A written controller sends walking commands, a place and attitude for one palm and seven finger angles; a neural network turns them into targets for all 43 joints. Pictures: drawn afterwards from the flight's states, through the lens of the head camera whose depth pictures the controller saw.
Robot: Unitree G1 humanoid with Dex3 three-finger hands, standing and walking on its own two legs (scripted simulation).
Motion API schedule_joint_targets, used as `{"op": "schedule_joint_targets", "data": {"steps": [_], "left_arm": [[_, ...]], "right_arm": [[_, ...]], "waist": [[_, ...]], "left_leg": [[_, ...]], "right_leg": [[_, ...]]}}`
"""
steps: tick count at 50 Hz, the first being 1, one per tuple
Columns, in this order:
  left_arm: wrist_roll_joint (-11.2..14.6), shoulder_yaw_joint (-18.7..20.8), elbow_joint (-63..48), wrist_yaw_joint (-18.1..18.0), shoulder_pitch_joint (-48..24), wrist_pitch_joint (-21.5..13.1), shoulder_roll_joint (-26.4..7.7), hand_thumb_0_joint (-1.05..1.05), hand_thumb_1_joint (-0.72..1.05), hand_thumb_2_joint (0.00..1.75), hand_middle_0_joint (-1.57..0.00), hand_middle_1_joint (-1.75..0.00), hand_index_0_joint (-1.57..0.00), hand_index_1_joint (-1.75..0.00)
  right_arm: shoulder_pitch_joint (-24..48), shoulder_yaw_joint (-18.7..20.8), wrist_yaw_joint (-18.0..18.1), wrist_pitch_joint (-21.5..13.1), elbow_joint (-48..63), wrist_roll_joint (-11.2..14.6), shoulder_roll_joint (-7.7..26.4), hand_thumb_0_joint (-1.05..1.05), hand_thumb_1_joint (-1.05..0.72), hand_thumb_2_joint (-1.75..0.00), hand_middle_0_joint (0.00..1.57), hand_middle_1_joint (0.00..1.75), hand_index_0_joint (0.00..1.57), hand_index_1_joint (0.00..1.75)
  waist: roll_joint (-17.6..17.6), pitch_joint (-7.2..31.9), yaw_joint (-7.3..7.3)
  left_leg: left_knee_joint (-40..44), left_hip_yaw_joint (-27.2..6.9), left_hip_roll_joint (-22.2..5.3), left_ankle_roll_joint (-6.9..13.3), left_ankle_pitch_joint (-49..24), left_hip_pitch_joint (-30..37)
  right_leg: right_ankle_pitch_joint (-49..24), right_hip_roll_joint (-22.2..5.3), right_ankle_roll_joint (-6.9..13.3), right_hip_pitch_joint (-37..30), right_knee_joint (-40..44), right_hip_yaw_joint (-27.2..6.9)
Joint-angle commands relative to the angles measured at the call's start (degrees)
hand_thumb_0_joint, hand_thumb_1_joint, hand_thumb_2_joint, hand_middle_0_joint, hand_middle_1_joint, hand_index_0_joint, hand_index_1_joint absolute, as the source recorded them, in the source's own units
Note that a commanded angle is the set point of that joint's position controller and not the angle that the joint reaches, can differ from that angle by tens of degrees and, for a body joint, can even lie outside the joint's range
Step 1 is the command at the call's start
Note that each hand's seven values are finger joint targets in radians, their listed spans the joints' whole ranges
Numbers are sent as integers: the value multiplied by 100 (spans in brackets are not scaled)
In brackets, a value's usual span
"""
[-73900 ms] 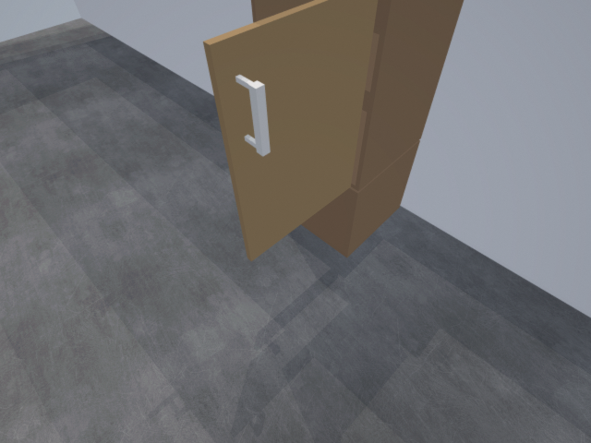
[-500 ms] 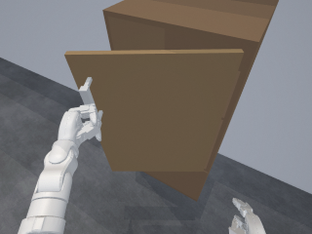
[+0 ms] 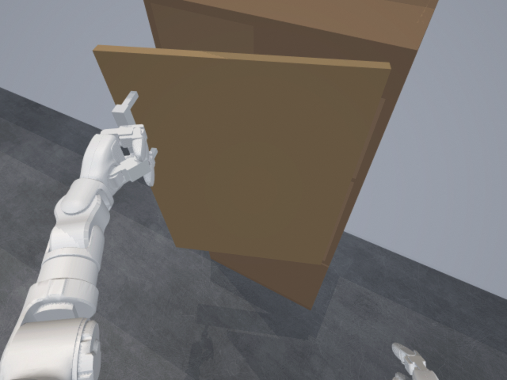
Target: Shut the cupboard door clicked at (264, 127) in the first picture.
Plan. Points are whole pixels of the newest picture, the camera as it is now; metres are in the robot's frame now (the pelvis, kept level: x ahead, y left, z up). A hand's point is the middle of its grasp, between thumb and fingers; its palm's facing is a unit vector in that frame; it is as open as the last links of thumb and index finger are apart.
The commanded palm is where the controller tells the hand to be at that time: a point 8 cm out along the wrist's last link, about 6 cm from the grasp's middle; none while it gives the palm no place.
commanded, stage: push the door shut along its arc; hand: left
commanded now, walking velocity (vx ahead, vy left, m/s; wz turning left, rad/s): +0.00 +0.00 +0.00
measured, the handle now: (139, 135) +0.48 +0.21 +0.13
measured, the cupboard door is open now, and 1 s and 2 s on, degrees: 21 10 0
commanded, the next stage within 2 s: pull the fist back off the door in 1.24 s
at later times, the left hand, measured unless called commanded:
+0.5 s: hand (179, 137) +0.46 +0.13 +0.14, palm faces -0.28 -0.96 -0.01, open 3.1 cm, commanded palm +0.46 +0.19 +0.13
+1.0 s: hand (199, 122) +0.51 +0.10 +0.13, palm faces -0.35 -0.94 -0.02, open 3.2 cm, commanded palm +0.52 +0.16 +0.13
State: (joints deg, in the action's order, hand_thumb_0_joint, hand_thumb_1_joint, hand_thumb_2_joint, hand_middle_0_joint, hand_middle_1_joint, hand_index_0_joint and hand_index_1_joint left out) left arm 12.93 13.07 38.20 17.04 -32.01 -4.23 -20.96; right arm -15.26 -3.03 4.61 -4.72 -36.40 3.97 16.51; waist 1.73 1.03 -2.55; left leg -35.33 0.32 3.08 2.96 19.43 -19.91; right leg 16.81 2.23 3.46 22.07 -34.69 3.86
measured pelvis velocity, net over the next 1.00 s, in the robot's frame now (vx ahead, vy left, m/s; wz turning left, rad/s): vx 0.00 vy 0.01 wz -0.02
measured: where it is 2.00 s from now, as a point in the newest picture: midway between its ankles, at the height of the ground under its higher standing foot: outside the picture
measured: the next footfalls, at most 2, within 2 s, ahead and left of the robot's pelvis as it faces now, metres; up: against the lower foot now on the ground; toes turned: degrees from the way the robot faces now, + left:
none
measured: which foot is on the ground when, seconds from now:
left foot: down 0.00-1.00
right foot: down 0.00-1.00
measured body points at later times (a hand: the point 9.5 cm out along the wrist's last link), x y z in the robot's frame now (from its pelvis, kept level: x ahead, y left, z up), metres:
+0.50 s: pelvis +0.00 +0.02 -0.01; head +0.05 +0.01 +0.44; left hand +0.47 +0.19 +0.14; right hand +0.06 -0.25 -0.12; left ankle -0.02 +0.09 -0.73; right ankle +0.01 -0.08 -0.73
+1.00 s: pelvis +0.00 +0.01 -0.01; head +0.08 +0.01 +0.43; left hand +0.52 +0.16 +0.14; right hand +0.00 -0.26 -0.13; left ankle -0.02 +0.09 -0.73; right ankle +0.01 -0.08 -0.73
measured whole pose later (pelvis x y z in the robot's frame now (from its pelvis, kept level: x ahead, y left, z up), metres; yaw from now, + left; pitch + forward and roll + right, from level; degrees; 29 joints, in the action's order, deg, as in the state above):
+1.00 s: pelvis +0.00 +0.01 -0.01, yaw -1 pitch +13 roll -1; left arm 8.4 12.6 71.7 24.4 -61.9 -12.7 -26.1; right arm -22.0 -2.0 3.1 -3.7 -40.2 1.5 17.7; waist 1.9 2.9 -10.1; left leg -42.4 1.5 2.8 4.0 21.8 -33.5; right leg 18.0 2.3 2.6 35.3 -40.3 3.1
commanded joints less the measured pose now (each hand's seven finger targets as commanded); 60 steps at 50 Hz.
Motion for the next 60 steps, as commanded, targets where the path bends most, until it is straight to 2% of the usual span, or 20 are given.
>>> {"op": "schedule_joint_targets", "data": {"steps": [1, 6, 8, 14, 16, 18, 24, 25, 31, 33, 35, 38, 43, 45, 48, 50, 52, 56, 58, 60], "left_arm": [[102, 195, -871, 154, -2878, -503, -1252, 0, 90, 90, -130, -150, -130, -150], [82, -82, -215, 298, -3717, -656, -1083, 0, 90, 90, -130, -150, -130, -150], [79, -66, -91, 348, -3783, -747, -1063, 0, 90, 90, -130, -150, -130, -150], [61, -128, 467, 456, -4359, -976, -1031, 0, 90, 90, -130, -150, -130, -150], [35, -18, 463, 441, -4568, -1078, -1200, 0, 90, 90, -130, -150, -130, -150], [17, -191, 459, 455, -4575, -1138, -943, 0, 90, 90, -130, -150, -130, -150], [-47, 167, 1187, 407, -4579, -1135, -1258, 0, 90, 90, -130, -150, -130, -150], [-50, 341, 1139, 369, -4631, -1171, -1476, 0, 90, 90, -130, -150, -130, -150], [-223, 208, 1125, 384, -4733, -1330, -1341, 0, 90, 90, -130, -150, -130, -150], [-246, 135, 1265, 431, -4862, -1315, -1292, 0, 90, 90, -130, -150, -130, -150], [-196, -159, 1506, 474, -5197, -1275, -952, 0, 90, 90, -130, -150, -130, -150], [-226, 200, 1905, 483, -5520, -1166, -1454, 0, 90, 90, -130, -150, -130, -150], [-287, 177, 1536, 557, -6195, -1374, -1604, 0, 90, 90, -130, -150, -130, -150], [-230, 155, 1670, 631, -6193, -1376, -1589, 0, 90, 90, -130, -150, -130, -150], [-257, 106, 2092, 746, -6429, -1251, -1668, 0, 90, 90, -130, -150, -130, -150], [-215, -15, 2097, 824, -6564, -1238, -1543, 0, 90, 90, -130, -150, -130, -150], [-257, 64, 2212, 889, -6727, -1201, -1758, 0, 90, 90, -130, -150, -130, -150], [-210, -331, 2144, 996, -6994, -1188, -1253, 0, 90, 90, -130, -150, -130, -150], [-204, -239, 2244, 999, -7143, -1126, -1395, 0, 90, 90, -130, -150, -130, -150], [-160, -345, 2295, 997, -7277, -1100, -1214, 0, 90, 90, -130, -150, -130, -150]], "right_arm": [[65, 334, 33, -206, 717, 13, 785, 0, -90, -90, 20, 30, 20, 30], [-133, 340, 20, -199, 571, 1, 838, 0, -90, -90, 20, 30, 20, 30], [-202, 361, 7, -207, 553, -12, 843, 0, -90, -90, 20, 30, 20, 30], [-418, 369, -27, -193, 414, -54, 894, 0, -90, -90, 20, 30, 20, 30], [-505, 391, -38, -183, 387, -67, 925, 0, -90, -90, 20, 30, 20, 30], [-547, 403, -75, -202, 380, -80, 900, 0, -90, -90, 20, 30, 20, 30], [-751, 416, -116, -109, 325, -121, 955, 0, -90, -90, 20, 30, 20, 30], [-805, 430, -110, -87, 331, -131, 983, 0, -90, -90, 20, 30, 20, 30], [-924, 467, -183, -45, 372, -175, 948, 0, -90, -90, 20, 30, 20, 30], [-999, 479, -204, -11, 327, -192, 965, 0, -90, -90, 20, 30, 20, 30], [-1090, 506, -186, 12, 247, -182, 974, 0, -90, -90, 20, 30, 20, 30], [-1180, 487, -152, 45, 180, -190, 1056, 0, -90, -90, 20, 30, 20, 30], [-1191, 468, -131, -44, 129, -248, 1030, 0, -90, -90, 20, 30, 20, 30], [-1265, 479, -100, -43, 82, -243, 1042, 0, -90, -90, 20, 30, 20, 30], [-1294, 457, -74, -32, -22, -231, 1097, 0, -90, -90, 20, 30, 20, 30], [-1324, 460, -45, -53, -15, -233, 1107, 0, -90, -90, 20, 30, 20, 30], [-1348, 453, -33, -65, -91, -243, 1146, 0, -90, -90, 20, 30, 20, 30], [-1359, 468, -42, -107, -161, -264, 1133, 0, -90, -90, 20, 30, 20, 30], [-1432, 475, -39, -116, -247, -285, 1174, 0, -90, -90, 20, 30, 20, 30], [-1484, 470, -27, -132, -274, -289, 1174, 0, -90, -90, 20, 30, 20, 30]], "waist": [[-159, 1851, -177], [-166, 1810, -386], [-23, 2077, -350], [23, 2145, -458], [43, 2308, -456], [299, 2421, -448], [-269, 2116, -454], [-233, 2224, -402], [245, 2601, -388], [161, 2529, -469], [-141, 2243, -690], [-464, 2125, -761], [373, 2885, -769], [205, 2921, -849], [-129, 2513, -1010], [23, 2591, -1041], [103, 2602, -1071], [395, 2842, -1161], [330, 2787, -1222], [255, 2811, -1285]], "left_leg": [[270, -251, -168, -20, -1342, 313], [182, -334, -169, -16, -1289, 297], [129, -352, -165, -28, -1470, 439], [53, -466, -208, -75, -1587, 541], [36, -521, -239, -98, -1829, 684], [-3, -578, -265, -156, -2109, 949], [34, -533, -278, -128, -1893, 472], [19, -518, -271, -129, -2014, 464], [-152, -568, -337, -240, -2839, 924], [-184, -551, -346, -235, -2741, 856], [-206, -554, -353, -179, -2559, 758], [-165, -472, -279, -77, -1762, 173], [-337, -564, -260, -137, -2036, 706], [-433, -506, -244, -90, -2175, 610], [-425, -481, -229, -37, -1615, 47], [-477, -463, -191, -19, -1684, 71], [-520, -496, -212, -35, -1624, 17], [-670, -575, -227, -63, -1924, 468], [-718, -602, -238, -55, -1836, 377], [-754, -610, -210, -21, -1889, 331]], "right_leg": [[-1599, -281, -186, -777, 358, -505], [-1437, -226, -174, -365, 284, -442], [-1570, -213, -150, -363, 214, -431], [-1471, -165, -133, 47, 98, -350], [-1563, -149, -122, 90, 28, -319], [-1587, -136, -111, 289, -18, -272], [-1513, -103, -130, 254, -32, -269], [-1581, -112, -115, 156, -70, -260], [-1826, -81, -128, 424, -184, -266], [-1796, -61, -148, 516, -164, -271], [-1654, -30, -174, 738, -129, -218], [-1522, -30, -175, 545, -77, -318], [-1583, -50, -136, 701, -205, -339], [-1761, -26, -153, 624, -226, -325], [-1559, -24, -192, 664, -145, -389], [-1614, -21, -173, 679, -199, -353], [-1566, -28, -179, 791, -195, -396], [-1529, 9, -160, 1260, -296, -304], [-1441, 10, -168, 1377, -295, -294], [-1460, 30, -154, 1412, -357, -248]]}}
